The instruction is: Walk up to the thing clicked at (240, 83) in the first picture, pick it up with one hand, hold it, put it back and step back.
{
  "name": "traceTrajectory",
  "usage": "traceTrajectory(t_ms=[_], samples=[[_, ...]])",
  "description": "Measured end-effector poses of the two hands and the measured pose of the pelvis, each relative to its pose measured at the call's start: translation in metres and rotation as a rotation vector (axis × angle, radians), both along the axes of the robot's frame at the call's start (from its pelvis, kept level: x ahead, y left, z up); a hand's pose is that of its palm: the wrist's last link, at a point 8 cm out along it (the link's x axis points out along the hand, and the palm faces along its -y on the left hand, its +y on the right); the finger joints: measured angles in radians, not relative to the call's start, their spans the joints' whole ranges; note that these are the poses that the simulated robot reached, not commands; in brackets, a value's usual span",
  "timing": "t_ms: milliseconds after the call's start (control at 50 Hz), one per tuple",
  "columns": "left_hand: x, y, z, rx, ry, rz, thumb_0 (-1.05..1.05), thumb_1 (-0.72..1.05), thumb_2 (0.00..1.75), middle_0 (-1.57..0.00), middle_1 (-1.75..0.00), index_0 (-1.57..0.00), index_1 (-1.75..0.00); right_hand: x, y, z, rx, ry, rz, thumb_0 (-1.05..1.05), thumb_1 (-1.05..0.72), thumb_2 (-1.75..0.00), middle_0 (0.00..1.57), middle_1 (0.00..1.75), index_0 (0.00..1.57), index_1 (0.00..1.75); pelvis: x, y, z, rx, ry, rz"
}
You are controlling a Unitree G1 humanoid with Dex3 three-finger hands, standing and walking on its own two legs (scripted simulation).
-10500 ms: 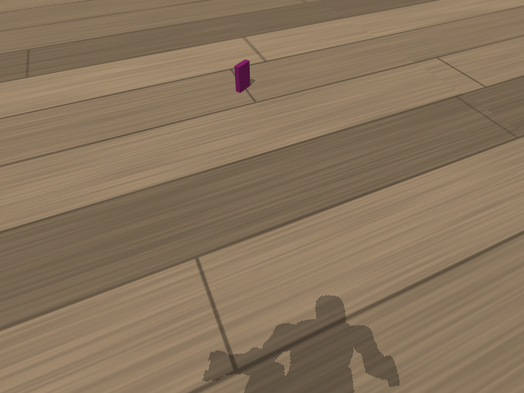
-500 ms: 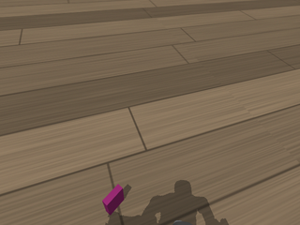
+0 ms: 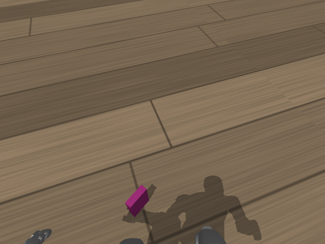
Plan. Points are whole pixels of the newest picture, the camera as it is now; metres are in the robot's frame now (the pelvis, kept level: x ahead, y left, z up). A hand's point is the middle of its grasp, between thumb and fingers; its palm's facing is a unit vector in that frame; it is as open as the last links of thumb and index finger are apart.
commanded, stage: walk up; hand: left
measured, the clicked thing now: (138, 201) +0.40 +0.17 -0.65
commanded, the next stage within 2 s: stand in 0.92 s
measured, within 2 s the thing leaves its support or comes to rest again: neither
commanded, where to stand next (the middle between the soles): +0.09 -0.01 m, yaw -3 degrees
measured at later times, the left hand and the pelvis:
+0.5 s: hand out of the picture +0.10 +0.28 -0.14, palm faces -0.07 -0.94 -0.35, open 7.4 cm; pelvis +0.02 +0.02 +0.01, yaw -4 degrees
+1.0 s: hand (79, 241) +0.14 +0.23 -0.11, palm faces -0.12 -0.93 -0.35, open 7.4 cm; pelvis +0.02 -0.01 +0.04, yaw -5 degrees
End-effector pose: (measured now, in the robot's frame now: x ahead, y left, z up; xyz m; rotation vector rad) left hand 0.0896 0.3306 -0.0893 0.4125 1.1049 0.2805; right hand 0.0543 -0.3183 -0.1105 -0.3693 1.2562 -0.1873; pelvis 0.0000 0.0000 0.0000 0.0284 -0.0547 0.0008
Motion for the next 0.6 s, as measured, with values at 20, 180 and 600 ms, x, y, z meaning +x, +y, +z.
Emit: traceTrajectory(t_ms=[20,180,600], samples=[[0.000,0.003,-0.002,-0.006,0.010,0.004,0.00,0.90,0.89,-0.20,-0.30,-0.21,-0.30,-0.006,0.002,0.003,-0.009,0.001,-0.010,0.01,-0.91,-0.90,0.20,0.30,0.20,0.30,0.000,0.004,0.001,-0.007,0.001,-0.005],[-0.005,0.008,-0.008,-0.056,0.084,-0.012,0.00,0.90,0.89,-0.20,-0.30,-0.20,-0.30,-0.022,0.012,0.029,-0.052,0.003,-0.043,0.01,-0.91,-0.90,0.20,0.30,0.20,0.30,0.001,0.014,0.015,-0.041,0.030,-0.016],[0.023,-0.011,-0.004,-0.106,0.059,-0.075,0.01,0.90,0.89,-0.20,-0.30,-0.20,-0.30,0.018,0.020,0.034,-0.026,-0.155,-0.036,0.01,-0.91,-0.90,0.20,0.30,0.21,0.30,0.017,0.011,0.020,-0.030,0.002,-0.077]])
